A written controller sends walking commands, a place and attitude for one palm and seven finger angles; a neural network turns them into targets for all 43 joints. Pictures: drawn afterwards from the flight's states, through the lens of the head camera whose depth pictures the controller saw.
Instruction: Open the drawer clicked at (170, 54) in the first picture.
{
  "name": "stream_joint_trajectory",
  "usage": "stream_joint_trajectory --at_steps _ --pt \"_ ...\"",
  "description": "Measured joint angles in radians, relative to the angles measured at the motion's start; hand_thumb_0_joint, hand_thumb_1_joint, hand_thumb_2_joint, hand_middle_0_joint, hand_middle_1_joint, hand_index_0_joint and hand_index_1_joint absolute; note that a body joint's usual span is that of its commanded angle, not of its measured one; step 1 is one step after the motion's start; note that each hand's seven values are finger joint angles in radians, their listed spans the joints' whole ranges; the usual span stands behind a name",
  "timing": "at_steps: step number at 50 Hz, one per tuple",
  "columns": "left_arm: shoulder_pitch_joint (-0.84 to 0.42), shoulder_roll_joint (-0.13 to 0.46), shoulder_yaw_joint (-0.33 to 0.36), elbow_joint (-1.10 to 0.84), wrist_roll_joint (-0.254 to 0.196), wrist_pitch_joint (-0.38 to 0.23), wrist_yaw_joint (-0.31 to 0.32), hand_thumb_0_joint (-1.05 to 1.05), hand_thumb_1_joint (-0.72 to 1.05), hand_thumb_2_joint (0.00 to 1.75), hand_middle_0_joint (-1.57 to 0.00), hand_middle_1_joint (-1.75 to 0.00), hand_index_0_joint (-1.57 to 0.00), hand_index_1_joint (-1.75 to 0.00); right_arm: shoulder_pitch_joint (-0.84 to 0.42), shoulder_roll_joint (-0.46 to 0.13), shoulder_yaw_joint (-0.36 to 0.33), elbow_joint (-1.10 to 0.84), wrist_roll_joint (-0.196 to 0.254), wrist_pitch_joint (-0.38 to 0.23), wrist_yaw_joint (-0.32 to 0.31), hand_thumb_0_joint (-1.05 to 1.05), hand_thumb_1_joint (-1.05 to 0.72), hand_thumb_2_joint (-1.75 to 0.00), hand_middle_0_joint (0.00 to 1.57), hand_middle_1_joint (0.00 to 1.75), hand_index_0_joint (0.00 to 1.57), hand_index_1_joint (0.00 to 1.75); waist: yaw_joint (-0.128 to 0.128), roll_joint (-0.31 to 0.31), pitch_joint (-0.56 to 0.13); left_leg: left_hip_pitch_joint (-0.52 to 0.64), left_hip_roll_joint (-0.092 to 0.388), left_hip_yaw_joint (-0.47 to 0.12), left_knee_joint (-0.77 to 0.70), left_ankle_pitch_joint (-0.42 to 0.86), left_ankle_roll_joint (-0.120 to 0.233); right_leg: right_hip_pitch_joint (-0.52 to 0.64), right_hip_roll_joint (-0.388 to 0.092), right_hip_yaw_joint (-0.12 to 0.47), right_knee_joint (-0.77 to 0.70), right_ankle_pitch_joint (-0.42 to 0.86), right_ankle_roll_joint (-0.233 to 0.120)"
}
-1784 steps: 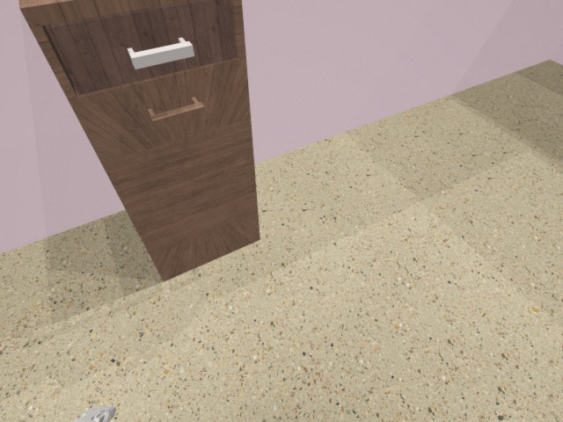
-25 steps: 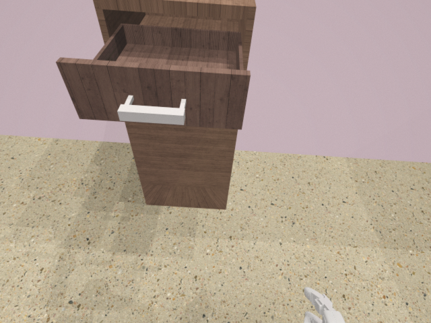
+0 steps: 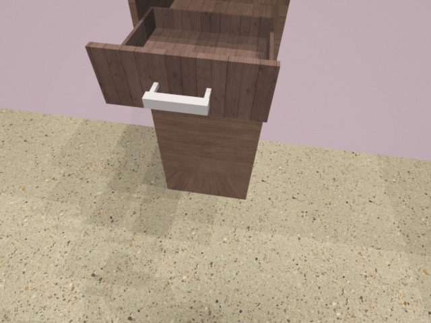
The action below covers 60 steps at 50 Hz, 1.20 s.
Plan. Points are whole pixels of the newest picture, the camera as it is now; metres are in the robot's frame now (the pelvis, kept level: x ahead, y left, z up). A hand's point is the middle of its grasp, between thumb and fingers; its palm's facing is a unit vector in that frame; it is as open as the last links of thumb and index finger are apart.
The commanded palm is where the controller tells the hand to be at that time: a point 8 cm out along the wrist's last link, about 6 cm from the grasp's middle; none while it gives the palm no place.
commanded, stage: let the arm hang, fingers relaxed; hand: left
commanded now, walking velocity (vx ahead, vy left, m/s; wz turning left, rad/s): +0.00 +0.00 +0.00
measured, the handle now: (179, 96) +0.51 +0.12 +0.14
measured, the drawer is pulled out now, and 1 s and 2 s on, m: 0.30 0.30 0.30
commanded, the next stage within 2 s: look to check the result in 0.64 s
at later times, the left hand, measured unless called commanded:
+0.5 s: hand out of the picture +0.02 +0.19 -0.16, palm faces +0.00 -0.98 -0.22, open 7.2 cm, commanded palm none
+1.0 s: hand out of the picture +0.02 +0.18 -0.16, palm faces +0.01 -0.98 -0.21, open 7.3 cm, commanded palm none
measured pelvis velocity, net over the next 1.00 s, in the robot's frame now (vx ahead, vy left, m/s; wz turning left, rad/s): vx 0.01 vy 0.01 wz -0.04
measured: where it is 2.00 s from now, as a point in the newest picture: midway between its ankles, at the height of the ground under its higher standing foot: outside the picture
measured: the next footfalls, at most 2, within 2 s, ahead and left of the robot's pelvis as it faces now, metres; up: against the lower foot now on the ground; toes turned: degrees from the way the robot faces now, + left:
none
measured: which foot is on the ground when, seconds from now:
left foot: down 0.00-1.00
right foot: down 0.00-1.00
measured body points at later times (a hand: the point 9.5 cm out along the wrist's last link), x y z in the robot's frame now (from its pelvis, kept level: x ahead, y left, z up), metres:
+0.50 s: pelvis +0.00 +0.02 +0.01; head +0.00 +0.00 +0.46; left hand +0.02 +0.25 -0.14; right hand -0.03 -0.18 -0.16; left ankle +0.01 +0.15 -0.73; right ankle +0.02 -0.08 -0.73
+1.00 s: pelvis +0.01 +0.01 +0.01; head +0.03 +0.00 +0.46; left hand +0.02 +0.24 -0.14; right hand -0.01 -0.19 -0.16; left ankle +0.01 +0.15 -0.73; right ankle +0.02 -0.08 -0.73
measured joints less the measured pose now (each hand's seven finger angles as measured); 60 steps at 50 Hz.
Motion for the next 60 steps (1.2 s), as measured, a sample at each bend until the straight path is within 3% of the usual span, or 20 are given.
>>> stream_joint_trajectory --at_steps 10,23,60 --pt "-0.028 -0.032 -0.025 0.135 -0.001 -0.015 0.007 0.0 0.93 0.9 -0.2 -0.3 -0.2 -0.3 -0.018 0.025 -0.002 0.07 0.007 -0.012 -0.001 0.01 -0.91 -0.9 0.19 0.3 0.2 0.3 -0.005 0.056 -0.024 0.068 -0.019 0.038 -0.108 0.053 0.022 0.05 -0.01 0.033 -0.098 0.061 0.021" --pt "-0.114 -0.08 -0.025 0.153 0.002 -0.034 0.02 0.01 0.93 0.9 -0.2 -0.3 -0.21 -0.3 -0.035 0.077 -0.001 0.121 0.007 -0.027 -0.003 0.01 -0.92 -0.9 0.2 0.3 0.2 0.3 -0.016 0.038 -0.035 0.097 -0.031 0.063 -0.147 0.069 0.029 0.055 -0.02 0.057 -0.103 0.068 0.03" --pt "-0.115 -0.082 -0.024 0.179 0.002 -0.049 0.019 0.0 0.91 0.9 -0.2 -0.3 -0.2 -0.3 -0.089 0.049 -0.013 0.141 0.011 -0.031 -0.011 0.01 -0.92 -0.9 0.19 0.3 0.2 0.3 -0.012 0.031 -0.011 0.128 -0.014 0.061 -0.175 0.055 0.012 0.086 -0.001 0.054 -0.133 0.053 0.02"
